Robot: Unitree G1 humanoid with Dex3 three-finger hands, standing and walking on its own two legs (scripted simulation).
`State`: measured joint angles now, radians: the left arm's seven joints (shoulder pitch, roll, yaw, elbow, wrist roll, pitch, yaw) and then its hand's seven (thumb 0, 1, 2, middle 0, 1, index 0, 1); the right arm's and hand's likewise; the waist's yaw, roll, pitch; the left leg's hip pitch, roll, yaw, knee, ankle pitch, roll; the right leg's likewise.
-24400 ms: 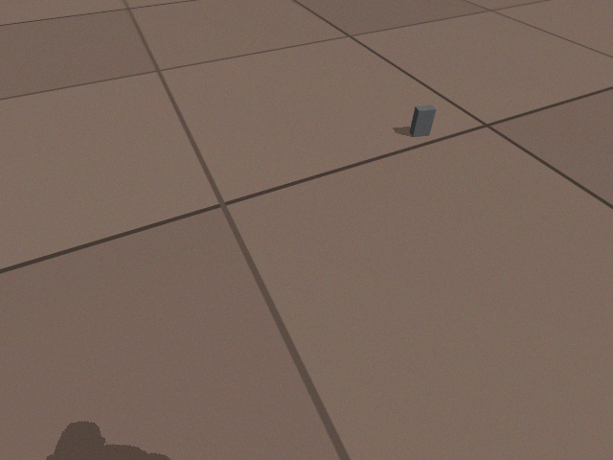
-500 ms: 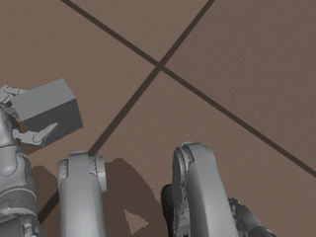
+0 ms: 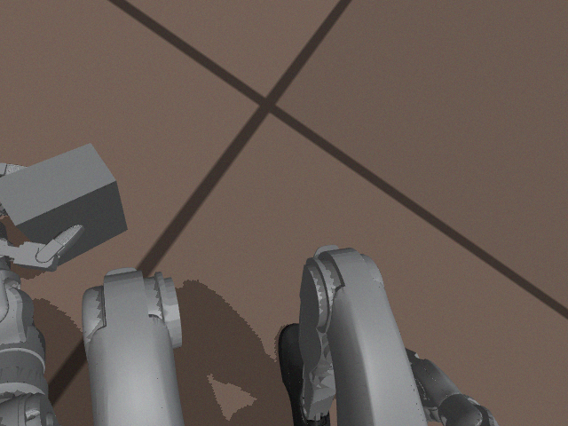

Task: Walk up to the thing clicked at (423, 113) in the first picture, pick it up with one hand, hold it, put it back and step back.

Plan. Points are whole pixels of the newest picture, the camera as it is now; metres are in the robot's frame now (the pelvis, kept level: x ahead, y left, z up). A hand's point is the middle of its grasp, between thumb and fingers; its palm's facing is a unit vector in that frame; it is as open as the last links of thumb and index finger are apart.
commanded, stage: lower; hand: left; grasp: from the side
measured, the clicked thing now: (72, 211) +0.42 +0.24 -0.12
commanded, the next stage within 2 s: loosen in 1.30 s
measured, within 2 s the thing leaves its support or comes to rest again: rests again in 1.08 s
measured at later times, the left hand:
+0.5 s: hand (46, 224) +0.41 +0.28 -0.15, palm faces +0.36 -0.93 +0.00, open 9.9 cm
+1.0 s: hand (52, 227) +0.41 +0.28 -0.18, palm faces +0.37 -0.93 +0.00, open 9.8 cm
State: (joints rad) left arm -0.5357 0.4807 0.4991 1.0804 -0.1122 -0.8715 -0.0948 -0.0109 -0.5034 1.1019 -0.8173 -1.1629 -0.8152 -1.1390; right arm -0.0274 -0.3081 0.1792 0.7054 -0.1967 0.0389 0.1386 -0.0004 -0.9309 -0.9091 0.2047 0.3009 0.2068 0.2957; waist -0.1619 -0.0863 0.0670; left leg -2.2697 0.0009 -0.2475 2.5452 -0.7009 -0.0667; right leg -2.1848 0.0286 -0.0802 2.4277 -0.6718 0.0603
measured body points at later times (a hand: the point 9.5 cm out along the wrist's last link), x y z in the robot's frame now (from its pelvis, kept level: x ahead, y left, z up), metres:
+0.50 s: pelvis -0.01 +0.01 -0.01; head +0.22 +0.14 +0.35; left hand +0.38 +0.33 -0.15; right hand +0.15 -0.26 -0.08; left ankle +0.08 +0.14 -0.27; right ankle +0.11 -0.13 -0.26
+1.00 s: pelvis -0.01 +0.02 -0.02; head +0.22 +0.17 +0.33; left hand +0.38 +0.33 -0.18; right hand +0.14 -0.25 -0.07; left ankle +0.08 +0.14 -0.27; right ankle +0.11 -0.13 -0.26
